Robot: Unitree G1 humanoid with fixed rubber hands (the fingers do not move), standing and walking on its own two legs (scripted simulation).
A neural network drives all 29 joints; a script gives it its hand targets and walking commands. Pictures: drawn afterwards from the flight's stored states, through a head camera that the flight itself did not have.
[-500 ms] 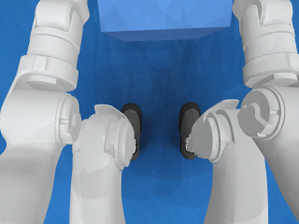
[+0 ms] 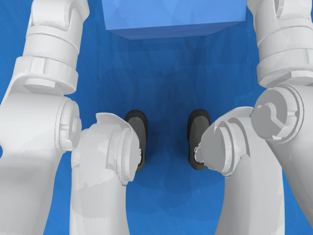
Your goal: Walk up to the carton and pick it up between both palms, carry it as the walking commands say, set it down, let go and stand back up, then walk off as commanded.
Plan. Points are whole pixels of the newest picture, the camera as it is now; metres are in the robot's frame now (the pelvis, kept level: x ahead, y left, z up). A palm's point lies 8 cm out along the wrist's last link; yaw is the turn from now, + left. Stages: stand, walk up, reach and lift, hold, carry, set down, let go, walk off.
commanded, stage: set down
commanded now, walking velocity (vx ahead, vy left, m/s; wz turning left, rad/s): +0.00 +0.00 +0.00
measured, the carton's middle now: out of the picture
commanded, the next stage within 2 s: none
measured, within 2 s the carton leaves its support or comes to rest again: neither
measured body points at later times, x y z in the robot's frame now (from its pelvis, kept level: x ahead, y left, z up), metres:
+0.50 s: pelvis +0.00 +0.00 -0.01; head +0.38 +0.02 +0.21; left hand +0.58 +0.15 -0.19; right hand +0.58 -0.16 -0.19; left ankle +0.12 +0.08 -0.35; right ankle +0.12 -0.12 -0.35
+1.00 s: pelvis +0.00 +0.00 -0.01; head +0.38 +0.01 +0.21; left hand +0.58 +0.16 -0.19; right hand +0.58 -0.16 -0.19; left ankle +0.12 +0.08 -0.35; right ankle +0.12 -0.12 -0.35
